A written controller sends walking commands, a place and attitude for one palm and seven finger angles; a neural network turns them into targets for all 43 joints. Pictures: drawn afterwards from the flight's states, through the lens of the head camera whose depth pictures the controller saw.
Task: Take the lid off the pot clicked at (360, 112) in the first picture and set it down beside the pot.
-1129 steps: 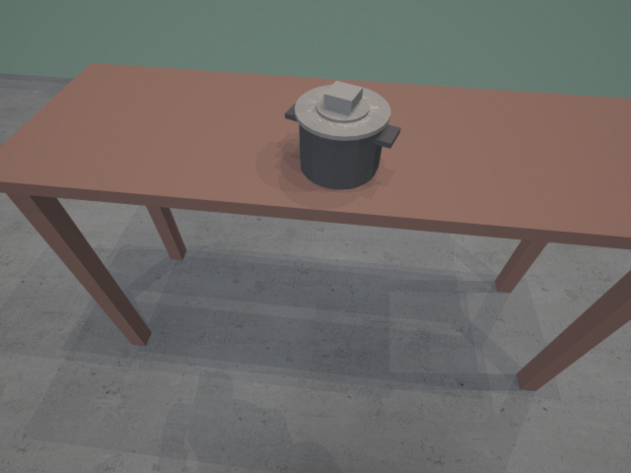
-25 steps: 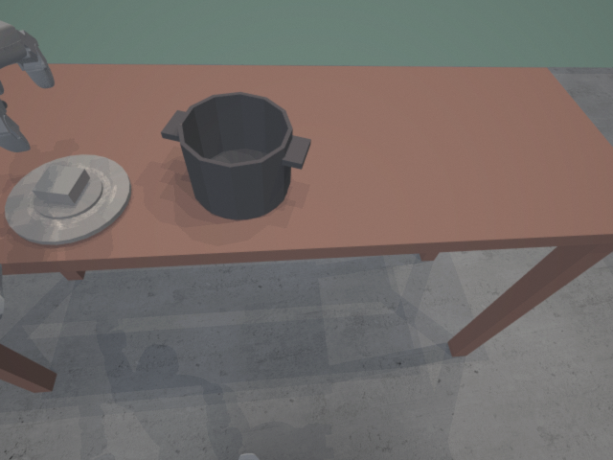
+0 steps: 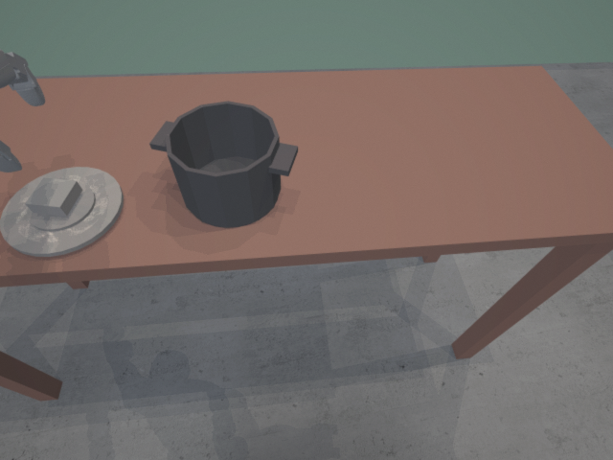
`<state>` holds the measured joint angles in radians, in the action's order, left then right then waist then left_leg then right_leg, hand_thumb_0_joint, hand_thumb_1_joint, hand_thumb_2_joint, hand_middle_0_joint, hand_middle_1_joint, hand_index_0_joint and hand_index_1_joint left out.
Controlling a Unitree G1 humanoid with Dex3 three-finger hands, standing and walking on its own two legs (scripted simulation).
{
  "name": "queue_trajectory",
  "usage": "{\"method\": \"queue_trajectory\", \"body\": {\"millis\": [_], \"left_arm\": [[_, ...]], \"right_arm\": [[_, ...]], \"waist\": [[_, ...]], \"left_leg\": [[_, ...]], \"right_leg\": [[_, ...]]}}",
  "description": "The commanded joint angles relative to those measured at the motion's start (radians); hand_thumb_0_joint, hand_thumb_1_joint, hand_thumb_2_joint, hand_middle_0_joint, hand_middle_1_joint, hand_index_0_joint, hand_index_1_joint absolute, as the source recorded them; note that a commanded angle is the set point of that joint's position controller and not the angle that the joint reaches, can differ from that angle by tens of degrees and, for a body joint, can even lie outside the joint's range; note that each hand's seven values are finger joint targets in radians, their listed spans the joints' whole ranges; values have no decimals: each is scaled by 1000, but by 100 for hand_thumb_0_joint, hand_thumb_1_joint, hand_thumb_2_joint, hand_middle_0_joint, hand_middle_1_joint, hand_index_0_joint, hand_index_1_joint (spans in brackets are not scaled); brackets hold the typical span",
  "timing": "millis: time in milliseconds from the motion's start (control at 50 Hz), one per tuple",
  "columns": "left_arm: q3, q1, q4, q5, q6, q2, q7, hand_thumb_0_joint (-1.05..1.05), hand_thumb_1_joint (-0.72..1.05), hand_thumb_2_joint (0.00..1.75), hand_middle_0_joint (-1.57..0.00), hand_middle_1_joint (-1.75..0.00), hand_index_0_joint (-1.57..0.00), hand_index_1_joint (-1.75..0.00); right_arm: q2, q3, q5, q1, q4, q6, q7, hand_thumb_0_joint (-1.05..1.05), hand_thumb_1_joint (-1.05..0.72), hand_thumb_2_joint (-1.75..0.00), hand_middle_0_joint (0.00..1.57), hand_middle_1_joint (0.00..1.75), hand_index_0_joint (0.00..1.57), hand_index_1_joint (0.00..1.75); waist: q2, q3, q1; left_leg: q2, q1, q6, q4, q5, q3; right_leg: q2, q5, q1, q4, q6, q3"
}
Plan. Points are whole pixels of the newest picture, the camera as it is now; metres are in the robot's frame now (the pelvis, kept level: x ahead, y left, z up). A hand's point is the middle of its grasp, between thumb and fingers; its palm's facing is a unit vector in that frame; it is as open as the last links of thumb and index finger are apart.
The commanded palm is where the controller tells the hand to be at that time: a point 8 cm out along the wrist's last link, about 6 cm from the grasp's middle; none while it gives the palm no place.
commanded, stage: draw the hand back to the body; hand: left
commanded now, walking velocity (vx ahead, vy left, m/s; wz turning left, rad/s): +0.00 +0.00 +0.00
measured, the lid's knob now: (55, 196) +0.48 +0.34 +0.05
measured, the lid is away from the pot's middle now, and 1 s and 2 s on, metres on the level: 0.25 0.25 0.25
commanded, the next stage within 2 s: step back with the hand held close in 1.98 s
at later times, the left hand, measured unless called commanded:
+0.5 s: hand (32, 117) +0.42 +0.25 +0.23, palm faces +0.41 -0.88 -0.26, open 10.9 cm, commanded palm +0.35 +0.29 +0.25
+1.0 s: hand (21, 175) +0.34 +0.23 +0.24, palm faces +0.51 -0.83 -0.24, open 8.7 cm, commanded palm +0.28 +0.26 +0.24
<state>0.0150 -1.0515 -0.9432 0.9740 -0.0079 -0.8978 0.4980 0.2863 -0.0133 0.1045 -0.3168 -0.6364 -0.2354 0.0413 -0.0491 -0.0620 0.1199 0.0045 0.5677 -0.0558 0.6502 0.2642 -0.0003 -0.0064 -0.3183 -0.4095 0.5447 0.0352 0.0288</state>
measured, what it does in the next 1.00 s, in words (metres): shifts its weight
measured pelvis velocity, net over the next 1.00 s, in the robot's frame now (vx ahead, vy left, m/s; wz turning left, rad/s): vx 0.02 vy -0.06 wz -0.01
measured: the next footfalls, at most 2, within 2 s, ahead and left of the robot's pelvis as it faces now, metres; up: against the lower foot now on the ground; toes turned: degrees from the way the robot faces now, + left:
none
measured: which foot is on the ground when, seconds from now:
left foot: down 0.00-1.00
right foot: down 0.00-1.00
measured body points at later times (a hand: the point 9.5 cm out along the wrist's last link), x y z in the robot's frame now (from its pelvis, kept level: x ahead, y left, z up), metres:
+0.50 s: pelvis +0.00 -0.03 +0.02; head +0.02 -0.02 +0.46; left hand +0.39 +0.30 +0.25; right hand +0.15 -0.27 -0.08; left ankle +0.03 +0.08 -0.72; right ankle -0.03 -0.16 -0.72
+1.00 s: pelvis +0.02 -0.06 +0.02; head +0.02 -0.08 +0.47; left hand +0.31 +0.27 +0.25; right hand +0.20 -0.31 -0.07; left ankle +0.03 +0.08 -0.72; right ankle -0.03 -0.16 -0.72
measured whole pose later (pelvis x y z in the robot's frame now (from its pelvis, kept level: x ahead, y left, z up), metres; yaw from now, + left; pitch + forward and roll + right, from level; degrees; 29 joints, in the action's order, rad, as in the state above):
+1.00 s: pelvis +0.02 -0.06 +0.02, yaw -1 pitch -2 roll +0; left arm -0.42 -0.18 -0.10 -0.10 -0.04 -0.45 -0.07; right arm 0.27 -0.02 0.05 -0.16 -0.67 0.03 0.07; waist -0.05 0.00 -0.03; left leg -0.05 0.16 0.03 0.41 0.21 0.00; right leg -0.05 -0.29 -0.05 0.37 -0.04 0.04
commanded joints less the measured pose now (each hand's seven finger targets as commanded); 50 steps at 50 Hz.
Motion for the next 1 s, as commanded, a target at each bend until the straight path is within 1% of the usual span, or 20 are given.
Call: {"method": "queue_trajectory", "body": {"millis": [0, 20, 80, 180, 200, 240, 260, 300, 320, 340, 400, 440, 500, 560, 640, 680, 720, 840, 920, 980], "left_arm": [[-107, -373, 333, -47, 7, -290, -28, 0, -6, 75, -39, -77, -39, -77], [-140, -380, 390, -49, 12, -331, -30, 0, -6, 75, -39, -77, -39, -77], [-157, -281, 369, -65, 21, -317, -28, 0, -6, 75, -39, -77, -39, -77], [-94, -246, 349, -73, 54, -249, -30, 0, -6, 75, -39, -77, -39, -77], [-249, -405, 552, -691, -53, 27, -203, 0, -6, 75, -39, -77, -39, -77], [-171, -187, 490, -770, -65, 116, -350, 0, -6, 75, -39, -77, -39, -77], [-237, -152, 519, -850, -66, 96, -395, 0, -6, 75, -39, -77, -39, -77], [-378, -111, 461, -916, -71, -39, -475, 0, -6, 75, -39, -77, -39, -77], [-427, -141, 508, -932, -80, -86, -505, 0, -4, 76, -39, -76, -39, -76], [-425, -140, 508, -944, -87, -61, -527, 0, -2, 76, -38, -75, -38, -75], [-364, -173, 738, -977, -125, 49, -560, 0, 6, 77, -37, -71, -37, -71], [-389, -42, 769, -996, -125, 73, -582, 0, 10, 78, -36, -69, -36, -69], [-512, 218, 635, -1009, -97, 14, -601, 0, 18, 79, -35, -66, -35, -66], [-475, 247, 707, -1032, -96, 64, -588, 0, 25, 80, -33, -62, -33, -62], [-458, 279, 905, -1040, -110, 106, -589, 0, 35, 82, -31, -57, -31, -57], [-503, 339, 880, -1044, -95, 81, -597, 0, 39, 82, -30, -55, -30, -55], [-533, 401, 872, -1046, -90, 67, -596, 0, 44, 83, -29, -52, -29, -52], [-516, 498, 1053, -1064, -101, 131, -590, 0, 59, 85, -26, -45, -26, -45], [-556, 569, 1072, -1071, -100, 120, -590, 0, 68, 87, -24, -41, -24, -41], [-514, 622, 1079, -1078, -93, 185, -582, 0, 76, 88, -23, -37, -23, -37]], "right_arm": [[166, 60, 0, 41, 131, 9, 0, 0, -90, -90, 20, 30, 20, 30], [164, 60, -1, 50, 138, 5, -3, 0, -90, -90, 20, 30, 20, 30], [157, 54, -1, 71, 141, 7, -2, 0, -90, -90, 20, 30, 20, 30], [150, 40, 8, 125, 150, -1, 2, 0, -90, -90, 20, 30, 20, 30], [87, 39, 2, -10, 244, 93, 16, 0, -90, -90, 20, 30, 20, 30], [106, 4, -11, 77, 209, 136, 35, 0, -90, -90, 20, 30, 20, 30], [118, 9, -16, 80, 213, 153, 45, 0, -90, -90, 20, 30, 20, 30], [145, 3, -26, 89, 167, 166, 59, 0, -90, -90, 20, 30, 20, 30], [142, -1, -32, 93, 160, 173, 62, 0, -90, -90, 20, 30, 20, 30], [135, -2, -36, 103, 146, 185, 66, 0, -90, -90, 20, 30, 20, 30], [115, -1, -42, 144, 152, 245, 54, 0, -90, -90, 20, 30, 20, 30], [107, -1, -50, 157, 146, 275, 44, 0, -90, -90, 20, 30, 20, 30], [118, 7, -60, 134, 115, 270, 40, 0, -90, -90, 20, 30, 20, 30], [117, 14, -53, 168, 125, 273, 39, 0, -90, -90, 20, 30, 20, 30], [107, 21, -51, 211, 129, 306, 30, 0, -90, -90, 20, 30, 20, 30], [113, 27, -54, 202, 113, 306, 31, 0, -90, -90, 20, 30, 20, 30], [113, 26, -55, 211, 106, 297, 34, 0, -90, -90, 20, 30, 20, 30], [92, 29, -57, 257, 119, 316, 31, 0, -90, -90, 20, 30, 20, 30], [90, 33, -61, 268, 110, 316, 35, 0, -90, -90, 20, 30, 20, 30], [78, 29, -61, 281, 115, 320, 35, 0, -90, -90, 20, 30, 20, 30]], "waist": [[-81, -429, -29], [-98, -463, -36], [-80, -399, -42], [-35, -281, -44], [-106, -269, -20], [-93, -240, -41], [-29, -253, -48], [52, -237, -73], [43, -249, -81], [16, -235, -78], [-220, -265, -82], [-265, -270, -97], [-80, -199, -123], [50, -182, -121], [-54, -249, -128], [30, -221, -132], [41, -190, -140], [-5, -218, -150], [28, -168, -155], [33, -130, -158]], "left_leg": [[7, -484, -33, -39, -489, -26], [6, -503, -31, -45, -482, -34], [14, -478, -29, -55, -440, -33], [25, -391, -24, -102, -234, -18], [-45, -604, -4, -155, -172, -41], [-85, -658, 14, -225, -16, -133], [-81, -639, 10, -224, -7, -123], [-54, -546, 4, -216, -22, -58], [-46, -522, 8, -223, -42, -38], [-45, -517, 14, -226, -62, -23], [-49, -621, 35, -235, -148, -24], [-48, -647, 42, -233, -241, -26], [-37, -530, 33, -230, -295, 17], [-29, -499, 15, -235, -290, 55], [-22, -597, 8, -212, -415, 64], [-17, -561, 5, -216, -391, 68], [-9, -534, 4, -219, -373, 76], [-4, -586, 1, -212, -397, 82], [-3, -573, 1, -222, -369, 87], [-3, -576, 1, -237, -345, 83]], "right_leg": [[-66, 274, -3, -60, -72, -87], [-64, 262, 9, -60, -67, -81], [-65, 249, 7, -68, -69, -90], [-61, 176, 21, -89, -75, -97], [-51, 136, -57, -128, -105, -95], [-50, 40, -53, -139, -100, -83], [-50, 64, -15, -149, -96, -72], [-43, 114, 79, -172, -90, -52], [-38, 132, 123, -181, -84, -45], [-35, 145, 139, -184, -84, -47], [-35, 186, 154, -196, -93, -47], [-41, 235, 185, -196, -96, -52], [-42, 342, 279, -201, -84, -55], [-32, 416, 311, -203, -61, -45], [-28, 528, 318, -192, -54, -34], [-22, 566, 330, -191, -42, -34], [-13, 600, 346, -189, -36, -31], [-1, 667, 357, -187, -23, -24], [-1, 650, 345, -200, -20, -23], [-10, 577, 323, -213, -25, -27]]}}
